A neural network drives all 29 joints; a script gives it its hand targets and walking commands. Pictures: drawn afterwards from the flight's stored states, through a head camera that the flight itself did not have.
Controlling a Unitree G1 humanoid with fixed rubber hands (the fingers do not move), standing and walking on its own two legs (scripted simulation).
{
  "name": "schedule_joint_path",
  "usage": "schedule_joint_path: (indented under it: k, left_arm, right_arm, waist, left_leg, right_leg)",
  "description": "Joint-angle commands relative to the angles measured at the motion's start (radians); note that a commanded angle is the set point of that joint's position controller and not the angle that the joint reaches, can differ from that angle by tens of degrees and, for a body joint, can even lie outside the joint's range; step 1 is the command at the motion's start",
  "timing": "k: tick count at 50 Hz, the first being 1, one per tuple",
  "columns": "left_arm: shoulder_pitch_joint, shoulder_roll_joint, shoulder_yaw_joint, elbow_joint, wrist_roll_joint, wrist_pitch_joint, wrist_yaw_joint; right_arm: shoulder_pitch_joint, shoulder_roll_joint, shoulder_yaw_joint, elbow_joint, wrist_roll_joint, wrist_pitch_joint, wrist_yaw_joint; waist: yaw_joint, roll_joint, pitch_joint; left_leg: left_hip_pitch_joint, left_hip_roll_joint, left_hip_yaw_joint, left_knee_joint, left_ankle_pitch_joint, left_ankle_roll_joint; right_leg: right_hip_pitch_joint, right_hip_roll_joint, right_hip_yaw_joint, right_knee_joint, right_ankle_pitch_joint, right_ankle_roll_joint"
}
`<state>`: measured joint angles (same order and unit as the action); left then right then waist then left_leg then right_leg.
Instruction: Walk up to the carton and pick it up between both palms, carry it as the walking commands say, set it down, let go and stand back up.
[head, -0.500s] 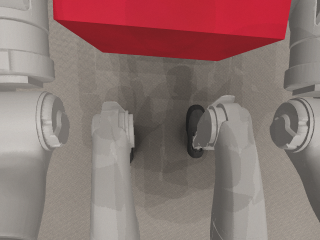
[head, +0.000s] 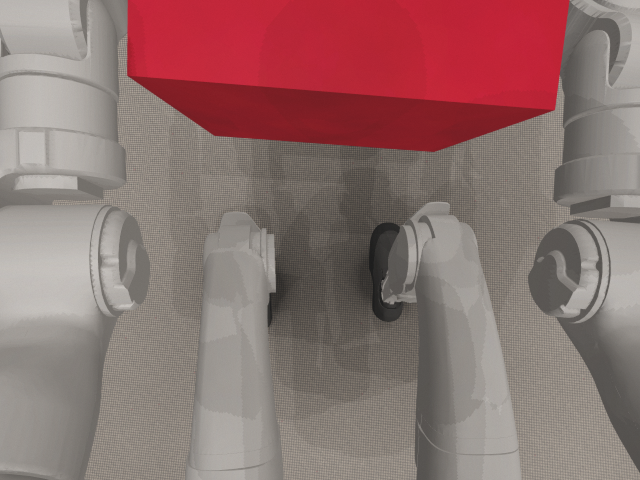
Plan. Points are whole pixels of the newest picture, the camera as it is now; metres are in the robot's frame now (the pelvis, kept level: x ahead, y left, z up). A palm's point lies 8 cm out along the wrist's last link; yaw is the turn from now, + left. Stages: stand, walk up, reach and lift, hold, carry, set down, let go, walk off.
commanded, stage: reach and lift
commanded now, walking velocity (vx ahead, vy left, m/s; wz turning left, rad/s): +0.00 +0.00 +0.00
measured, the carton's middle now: (340, 18) +0.54 -0.01 -0.11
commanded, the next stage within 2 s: none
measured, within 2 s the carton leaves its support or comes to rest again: neither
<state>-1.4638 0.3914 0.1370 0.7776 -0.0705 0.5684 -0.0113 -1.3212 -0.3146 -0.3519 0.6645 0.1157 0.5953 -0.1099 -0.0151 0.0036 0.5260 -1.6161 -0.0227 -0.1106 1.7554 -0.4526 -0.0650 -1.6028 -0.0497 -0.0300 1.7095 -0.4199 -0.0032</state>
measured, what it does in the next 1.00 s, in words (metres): rises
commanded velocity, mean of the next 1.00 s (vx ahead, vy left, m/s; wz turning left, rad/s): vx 0.00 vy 0.00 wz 0.00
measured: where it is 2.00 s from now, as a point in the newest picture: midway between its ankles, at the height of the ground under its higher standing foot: (321, 295)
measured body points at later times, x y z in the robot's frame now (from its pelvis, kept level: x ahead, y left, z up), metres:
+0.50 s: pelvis -0.01 +0.00 +0.06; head +0.29 +0.01 +0.39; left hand +0.56 +0.17 +0.02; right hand +0.52 -0.21 +0.00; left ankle +0.16 +0.14 -0.48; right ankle +0.17 -0.13 -0.48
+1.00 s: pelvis +0.00 +0.00 +0.12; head +0.26 +0.01 +0.47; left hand +0.53 +0.18 +0.08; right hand +0.50 -0.20 +0.07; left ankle +0.16 +0.14 -0.48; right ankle +0.17 -0.13 -0.48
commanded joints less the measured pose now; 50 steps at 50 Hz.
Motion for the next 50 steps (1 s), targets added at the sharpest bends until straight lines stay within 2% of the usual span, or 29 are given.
schedule_joint_path:
  k: [1,2,3,5,7,11,15,17,18,20,21,22,23,24,28,29,30,31,33,34,35,40,41,42,43,44,45,46,50]
  left_arm:
    - [-0.758,-1.238,-0.357,-0.477,-0.246,-0.031,-0.303]
    - [-0.751,-1.187,-0.282,-0.337,-0.193,-0.036,-0.311]
    - [-0.790,-1.226,-0.340,-0.420,-0.233,-0.038,-0.306]
    - [-0.781,-1.234,-0.293,-0.327,-0.204,-0.031,-0.318]
    - [-0.751,-1.237,-0.332,-0.411,-0.231,-0.031,-0.318]
    - [-0.636,-1.297,-0.302,-0.285,-0.202,-0.033,-0.328]
    - [-0.731,-1.264,-0.395,-0.492,-0.258,-0.049,-0.324]
    - [-0.717,-1.275,-0.373,-0.471,-0.248,-0.038,-0.322]
    - [-0.667,-1.234,-0.343,-0.410,-0.223,-0.042,-0.326]
    - [-0.696,-1.294,-0.373,-0.416,-0.239,-0.046,-0.325]
    - [-0.748,-1.238,-0.358,-0.423,-0.224,-0.053,-0.328]
    - [-0.719,-1.297,-0.439,-0.527,-0.265,-0.051,-0.320]
    - [-0.691,-1.296,-0.418,-0.485,-0.258,-0.043,-0.318]
    - [-0.731,-1.278,-0.383,-0.419,-0.239,-0.040,-0.325]
    - [-0.645,-1.307,-0.325,-0.310,-0.198,-0.042,-0.345]
    - [-0.676,-1.312,-0.335,-0.387,-0.221,-0.043,-0.349]
    - [-0.606,-1.290,-0.303,-0.303,-0.191,-0.040,-0.351]
    - [-0.590,-1.283,-0.270,-0.226,-0.165,-0.040,-0.355]
    - [-0.671,-1.286,-0.353,-0.391,-0.193,-0.044,-0.356]
    - [-0.660,-1.293,-0.343,-0.364,-0.182,-0.051,-0.358]
    - [-0.616,-1.306,-0.355,-0.370,-0.207,-0.040,-0.361]
    - [-0.529,-1.326,-0.364,-0.369,-0.187,-0.046,-0.368]
    - [-0.546,-1.349,-0.391,-0.432,-0.206,-0.049,-0.365]
    - [-0.602,-1.296,-0.360,-0.394,-0.188,-0.054,-0.368]
    - [-0.607,-1.342,-0.446,-0.568,-0.225,-0.062,-0.358]
    - [-0.611,-1.306,-0.418,-0.559,-0.222,-0.061,-0.348]
    - [-0.593,-1.316,-0.436,-0.495,-0.214,-0.053,-0.356]
    - [-0.578,-1.301,-0.421,-0.515,-0.206,-0.057,-0.348]
    - [-0.549,-1.337,-0.381,-0.396,-0.166,-0.060,-0.361]
  right_arm:
    - [-0.979,0.923,0.400,-0.555,0.142,-0.067,0.348]
    - [-0.902,0.923,0.336,-0.354,0.079,-0.059,0.355]
    - [-0.937,0.960,0.379,-0.417,0.109,-0.058,0.359]
    - [-0.923,0.925,0.329,-0.335,0.077,-0.056,0.361]
    - [-0.969,0.938,0.398,-0.505,0.122,-0.063,0.362]
    - [-0.866,0.949,0.372,-0.360,0.077,-0.071,0.370]
    - [-0.915,0.970,0.464,-0.547,0.150,-0.071,0.371]
    - [-0.893,0.945,0.428,-0.528,0.119,-0.065,0.372]
    - [-0.850,0.971,0.434,-0.471,0.112,-0.064,0.376]
    - [-0.864,0.956,0.422,-0.450,0.105,-0.071,0.383]
    - [-0.865,0.975,0.436,-0.429,0.101,-0.068,0.384]
    - [-0.887,0.966,0.471,-0.555,0.133,-0.074,0.384]
    - [-0.854,0.992,0.474,-0.487,0.138,-0.065,0.383]
    - [-0.844,0.952,0.424,-0.424,0.097,-0.066,0.385]
    - [-0.895,1.002,0.474,-0.443,0.111,-0.069,0.394]
    - [-0.879,0.955,0.433,-0.503,0.103,-0.072,0.394]
    - [-0.912,0.967,0.455,-0.479,0.108,-0.073,0.397]
    - [-0.852,0.983,0.417,-0.356,0.072,-0.068,0.402]
    - [-0.837,1.002,0.448,-0.461,0.109,-0.066,0.413]
    - [-0.797,1.050,0.454,-0.337,0.084,-0.056,0.418]
    - [-0.829,0.981,0.469,-0.497,0.114,-0.062,0.415]
    - [-0.758,1.034,0.497,-0.452,0.101,-0.064,0.417]
    - [-0.796,1.014,0.508,-0.548,0.116,-0.062,0.415]
    - [-0.742,1.010,0.455,-0.413,0.083,-0.054,0.422]
    - [-0.797,1.054,0.537,-0.579,0.132,-0.063,0.421]
    - [-0.785,1.054,0.542,-0.561,0.145,-0.055,0.420]
    - [-0.709,1.065,0.537,-0.443,0.112,-0.049,0.418]
    - [-0.773,1.057,0.550,-0.552,0.133,-0.056,0.417]
    - [-0.677,1.091,0.512,-0.381,0.064,-0.053,0.430]
  waist:
    - [-0.225,0.152,-2.744]
    - [-0.245,0.111,-2.499]
    - [-0.251,0.103,-2.612]
    - [-0.256,0.148,-2.508]
    - [-0.243,0.135,-2.707]
    - [-0.241,0.107,-2.531]
    - [-0.242,0.114,-2.778]
    - [-0.269,0.107,-2.716]
    - [-0.235,0.099,-2.630]
    - [-0.265,0.123,-2.593]
    - [-0.242,0.107,-2.566]
    - [-0.272,0.119,-2.714]
    - [-0.249,0.116,-2.722]
    - [-0.286,0.146,-2.585]
    - [-0.223,0.095,-2.494]
    - [-0.253,0.103,-2.560]
    - [-0.216,0.078,-2.537]
    - [-0.223,0.102,-2.369]
    - [-0.234,0.139,-2.573]
    - [-0.227,0.116,-2.487]
    - [-0.240,0.101,-2.587]
    - [-0.211,0.113,-2.575]
    - [-0.236,0.076,-2.678]
    - [-0.240,0.087,-2.528]
    - [-0.220,0.075,-2.757]
    - [-0.209,0.049,-2.693]
    - [-0.208,0.112,-2.649]
    - [-0.194,0.073,-2.679]
    - [-0.210,0.092,-2.448]
  left_leg:
    - [0.861,-0.129,0.152,-0.332,0.240,0.024]
    - [0.715,-0.119,0.151,-0.332,0.108,0.025]
    - [0.837,-0.118,0.129,-0.364,0.142,0.030]
    - [0.795,-0.110,0.129,-0.389,0.078,0.023]
    - [0.871,-0.120,0.135,-0.380,0.165,0.033]
    - [0.840,-0.109,0.110,-0.431,0.142,0.035]
    - [0.969,-0.120,0.121,-0.430,0.272,0.023]
    - [0.981,-0.117,0.108,-0.459,0.237,0.025]
    - [0.929,-0.112,0.116,-0.452,0.200,0.029]
    - [0.981,-0.106,0.098,-0.494,0.177,0.029]
    - [0.909,-0.107,0.107,-0.487,0.135,0.028]
    - [1.055,-0.109,0.097,-0.505,0.234,0.012]
    - [1.081,-0.114,0.089,-0.517,0.239,0.015]
    - [1.003,-0.110,0.087,-0.517,0.139,0.018]
    - [0.957,-0.099,0.094,-0.578,0.053,0.038]
    - [1.004,-0.106,0.089,-0.588,0.093,0.033]
    - [0.953,-0.104,0.094,-0.567,0.099,0.042]
    - [0.904,-0.095,0.094,-0.592,0.045,0.036]
    - [1.053,-0.092,0.097,-0.615,0.082,0.030]
    - [1.006,-0.097,0.088,-0.624,0.089,0.034]
    - [1.064,-0.099,0.098,-0.625,0.125,0.032]
    - [1.081,-0.102,0.095,-0.651,0.206,0.033]
    - [1.166,-0.103,0.086,-0.676,0.232,0.037]
    - [1.104,-0.094,0.074,-0.681,0.186,0.043]
    - [1.225,-0.107,0.083,-0.686,0.304,0.034]
    - [1.221,-0.104,0.077,-0.695,0.276,0.046]
    - [1.175,-0.103,0.075,-0.686,0.282,0.032]
    - [1.225,-0.106,0.080,-0.707,0.272,0.043]
    - [1.185,-0.091,0.075,-0.782,0.167,0.034]
  right_leg:
    - [0.946,0.188,-0.058,-0.315,0.287,-0.026]
    - [0.806,0.180,-0.060,-0.346,0.153,-0.028]
    - [0.843,0.192,-0.079,-0.342,0.178,-0.024]
    - [0.809,0.181,-0.064,-0.377,0.104,-0.034]
    - [0.934,0.189,-0.068,-0.370,0.202,-0.033]
    - [0.885,0.180,-0.070,-0.403,0.165,-0.034]
    - [1.029,0.191,-0.063,-0.422,0.305,-0.021]
    - [1.011,0.188,-0.062,-0.455,0.260,-0.025]
    - [0.989,0.183,-0.046,-0.466,0.216,-0.032]
    - [0.936,0.186,-0.073,-0.472,0.183,-0.033]
    - [0.952,0.180,-0.054,-0.484,0.153,-0.030]
    - [1.026,0.190,-0.067,-0.490,0.253,-0.038]
    - [1.035,0.190,-0.066,-0.500,0.253,-0.031]
    - [0.959,0.180,-0.067,-0.507,0.152,-0.036]
    - [1.020,0.172,-0.049,-0.580,0.061,-0.038]
    - [1.059,0.173,-0.053,-0.582,0.097,-0.043]
    - [1.043,0.170,-0.049,-0.565,0.106,-0.030]
    - [0.962,0.161,-0.049,-0.589,0.049,-0.035]
    - [1.061,0.174,-0.049,-0.607,0.092,-0.032]
    - [1.023,0.170,-0.050,-0.610,0.098,-0.035]
    - [1.100,0.174,-0.049,-0.623,0.135,-0.033]
    - [1.158,0.168,-0.033,-0.655,0.204,-0.028]
    - [1.195,0.168,-0.043,-0.671,0.231,-0.033]
    - [1.071,0.168,-0.040,-0.667,0.172,-0.030]
    - [1.244,0.180,-0.037,-0.674,0.291,-0.028]
    - [1.222,0.172,-0.028,-0.688,0.265,-0.025]
    - [1.197,0.176,-0.034,-0.677,0.288,-0.025]
    - [1.239,0.172,-0.022,-0.699,0.270,-0.022]
    - [1.183,0.165,-0.027,-0.763,0.158,-0.033]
